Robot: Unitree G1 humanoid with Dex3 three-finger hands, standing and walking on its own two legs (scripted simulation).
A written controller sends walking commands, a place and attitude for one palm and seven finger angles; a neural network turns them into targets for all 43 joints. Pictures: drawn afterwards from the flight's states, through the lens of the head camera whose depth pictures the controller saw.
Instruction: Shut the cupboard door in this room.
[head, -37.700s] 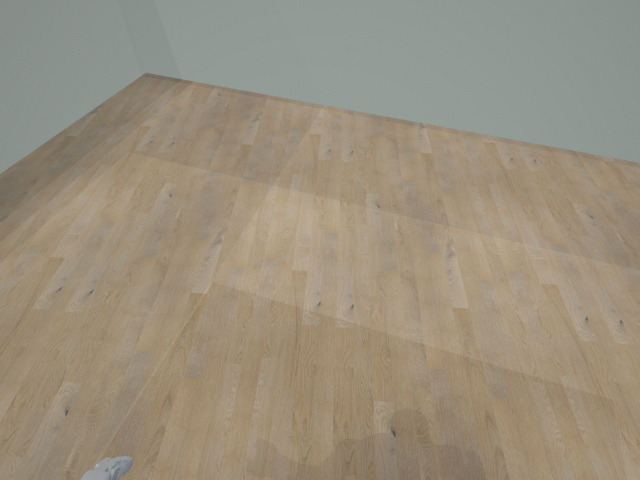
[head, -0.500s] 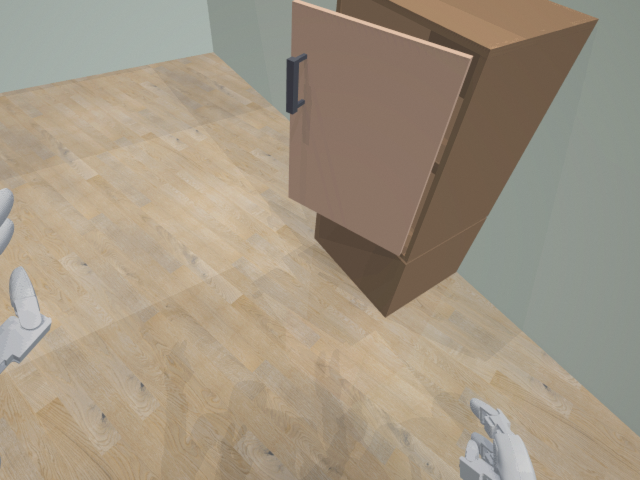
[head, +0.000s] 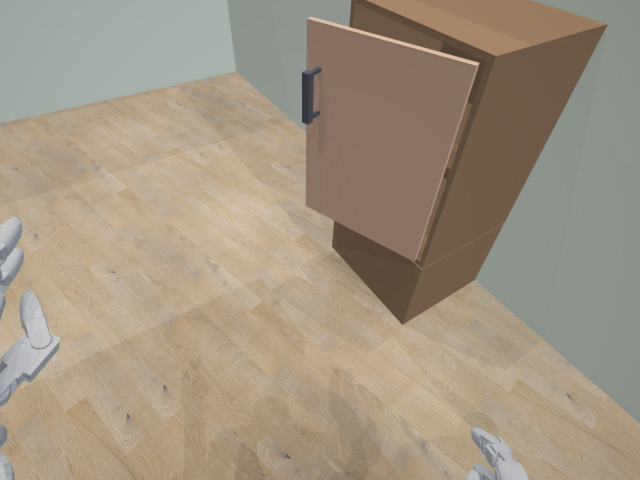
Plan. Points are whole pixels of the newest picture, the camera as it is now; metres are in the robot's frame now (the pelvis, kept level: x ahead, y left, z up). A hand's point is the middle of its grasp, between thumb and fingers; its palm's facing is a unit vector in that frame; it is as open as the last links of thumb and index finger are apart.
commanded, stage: stop stepping back and stand still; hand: left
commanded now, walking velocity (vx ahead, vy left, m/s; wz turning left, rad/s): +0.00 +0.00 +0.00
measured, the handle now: (312, 95) +1.01 +0.08 +0.01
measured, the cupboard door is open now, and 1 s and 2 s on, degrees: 21 21 21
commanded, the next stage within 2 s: let the arm hang, fingers relaxed in 0.16 s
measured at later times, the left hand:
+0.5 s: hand out of the picture +0.11 +0.19 -0.14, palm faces -0.06 -0.97 -0.25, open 7.4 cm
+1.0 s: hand out of the picture -0.01 +0.23 -0.16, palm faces -0.01 -0.95 -0.30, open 7.3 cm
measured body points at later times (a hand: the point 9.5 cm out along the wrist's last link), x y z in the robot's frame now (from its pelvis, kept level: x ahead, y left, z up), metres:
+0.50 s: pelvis -0.01 +0.01 -0.01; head +0.01 +0.00 +0.44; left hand +0.12 +0.24 -0.12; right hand +0.12 -0.26 -0.13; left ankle +0.04 +0.10 -0.74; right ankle +0.00 -0.13 -0.74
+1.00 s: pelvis +0.00 +0.00 +0.00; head +0.00 -0.01 +0.45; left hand -0.01 +0.28 -0.14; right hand +0.01 -0.25 -0.16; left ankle +0.04 +0.10 -0.74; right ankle +0.00 -0.13 -0.74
